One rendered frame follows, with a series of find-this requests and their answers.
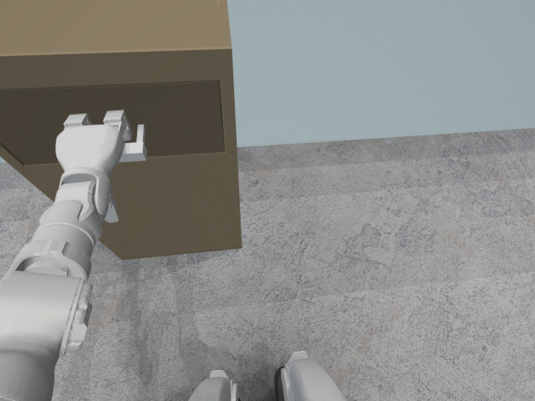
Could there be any cabinet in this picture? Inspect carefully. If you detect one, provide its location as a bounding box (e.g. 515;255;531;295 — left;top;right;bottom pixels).
0;0;242;260

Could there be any left robot forearm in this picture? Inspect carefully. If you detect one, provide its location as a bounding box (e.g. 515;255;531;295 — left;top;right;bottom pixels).
0;168;111;292

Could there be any drawer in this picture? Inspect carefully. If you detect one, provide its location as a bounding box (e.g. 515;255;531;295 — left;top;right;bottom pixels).
0;79;225;165

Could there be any right robot thigh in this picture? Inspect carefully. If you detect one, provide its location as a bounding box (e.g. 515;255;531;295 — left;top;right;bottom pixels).
281;358;348;401

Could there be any left robot upper arm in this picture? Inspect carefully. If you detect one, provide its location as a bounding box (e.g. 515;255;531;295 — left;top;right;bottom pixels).
0;271;93;401

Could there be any left robot thigh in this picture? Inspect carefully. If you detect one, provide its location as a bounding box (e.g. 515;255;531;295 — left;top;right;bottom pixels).
188;377;238;401

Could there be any robot left hand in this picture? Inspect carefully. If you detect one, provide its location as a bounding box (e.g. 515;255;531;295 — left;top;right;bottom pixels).
55;110;132;223

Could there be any robot thigh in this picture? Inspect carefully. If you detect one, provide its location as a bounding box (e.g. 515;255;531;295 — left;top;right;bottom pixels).
188;377;238;401
281;358;348;401

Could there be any handle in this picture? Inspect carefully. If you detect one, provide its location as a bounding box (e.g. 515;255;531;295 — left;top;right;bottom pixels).
119;124;147;162

